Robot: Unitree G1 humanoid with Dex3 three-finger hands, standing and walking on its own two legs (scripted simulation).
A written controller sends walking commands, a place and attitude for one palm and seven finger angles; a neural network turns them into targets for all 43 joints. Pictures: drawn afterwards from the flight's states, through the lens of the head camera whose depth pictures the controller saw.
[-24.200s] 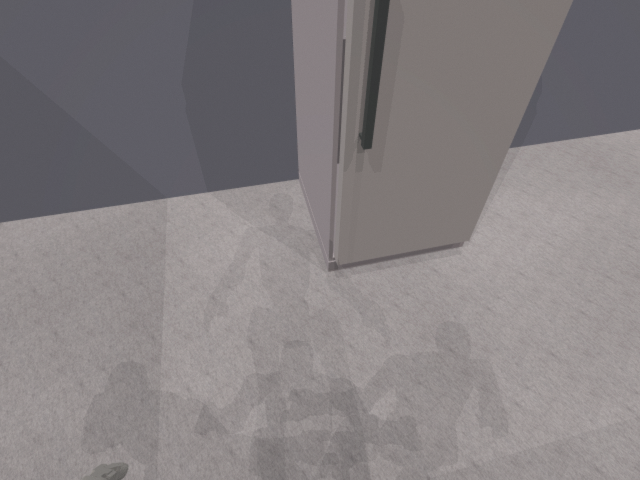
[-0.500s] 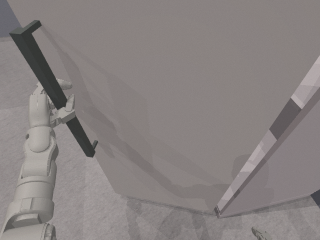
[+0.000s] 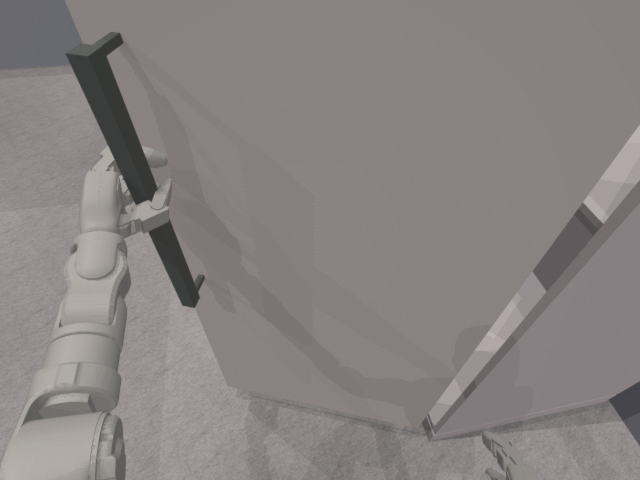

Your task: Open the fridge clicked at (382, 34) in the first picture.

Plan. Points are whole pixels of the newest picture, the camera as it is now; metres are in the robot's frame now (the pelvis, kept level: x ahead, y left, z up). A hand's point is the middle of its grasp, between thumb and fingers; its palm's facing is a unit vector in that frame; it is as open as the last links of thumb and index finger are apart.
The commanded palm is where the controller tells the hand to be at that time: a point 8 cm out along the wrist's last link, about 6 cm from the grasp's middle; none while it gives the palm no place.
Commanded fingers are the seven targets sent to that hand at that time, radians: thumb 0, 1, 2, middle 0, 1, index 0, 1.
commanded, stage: loosen the grip on the handle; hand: left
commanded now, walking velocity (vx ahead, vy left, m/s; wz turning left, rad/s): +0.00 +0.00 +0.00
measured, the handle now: (161, 204) +0.43 +0.25 +0.10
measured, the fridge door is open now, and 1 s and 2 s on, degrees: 67 66 66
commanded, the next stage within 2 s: slip the hand off the handle in 0.52 s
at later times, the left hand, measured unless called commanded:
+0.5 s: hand (163, 212) +0.40 +0.24 +0.11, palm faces +0.33 -0.92 -0.19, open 13.9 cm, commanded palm +0.36 +0.28 +0.12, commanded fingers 0.00 -0.55 0.20 -0.25 -1.15 -0.25 -1.15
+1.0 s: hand (118, 214) +0.40 +0.30 +0.11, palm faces +0.39 -0.90 -0.19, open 14.7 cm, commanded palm +0.36 +0.34 +0.12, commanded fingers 0.00 -0.55 0.20 -0.25 -1.15 -0.25 -1.15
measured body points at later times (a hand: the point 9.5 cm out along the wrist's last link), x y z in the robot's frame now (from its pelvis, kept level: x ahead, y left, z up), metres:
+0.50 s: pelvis +0.02 +0.00 -0.01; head +0.05 +0.00 +0.44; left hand +0.38 +0.29 +0.13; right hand +0.14 -0.26 -0.11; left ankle +0.06 +0.11 -0.73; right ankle +0.04 -0.12 -0.73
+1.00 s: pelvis +0.05 +0.00 -0.01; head +0.07 +0.00 +0.44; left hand +0.37 +0.34 +0.12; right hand +0.20 -0.26 -0.11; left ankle +0.06 +0.11 -0.73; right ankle +0.04 -0.12 -0.73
